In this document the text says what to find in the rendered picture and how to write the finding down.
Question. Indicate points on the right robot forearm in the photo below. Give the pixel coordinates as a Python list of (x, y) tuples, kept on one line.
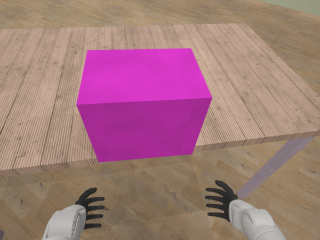
[(256, 224)]

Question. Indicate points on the carton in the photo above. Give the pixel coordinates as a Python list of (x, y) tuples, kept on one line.
[(142, 103)]

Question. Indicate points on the robot left hand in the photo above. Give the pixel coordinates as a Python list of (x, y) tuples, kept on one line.
[(84, 202)]

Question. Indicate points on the robot right hand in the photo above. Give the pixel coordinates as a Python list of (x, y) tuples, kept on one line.
[(228, 196)]

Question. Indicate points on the left robot forearm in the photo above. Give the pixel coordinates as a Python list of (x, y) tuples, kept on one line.
[(66, 224)]

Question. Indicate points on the table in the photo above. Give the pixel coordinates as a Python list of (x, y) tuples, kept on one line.
[(256, 97)]

